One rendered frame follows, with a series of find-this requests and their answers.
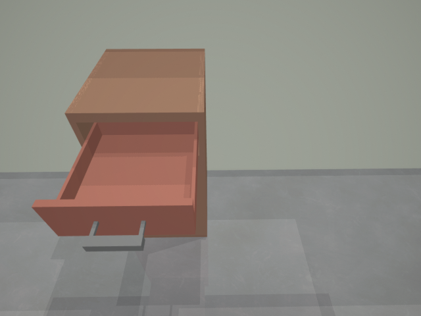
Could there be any drawer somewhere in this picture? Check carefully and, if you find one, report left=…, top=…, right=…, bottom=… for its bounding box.
left=32, top=122, right=199, bottom=236

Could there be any cabinet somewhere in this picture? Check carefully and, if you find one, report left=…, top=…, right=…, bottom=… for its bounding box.
left=65, top=49, right=207, bottom=238

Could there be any handle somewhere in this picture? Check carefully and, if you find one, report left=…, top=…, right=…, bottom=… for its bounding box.
left=82, top=221, right=146, bottom=251

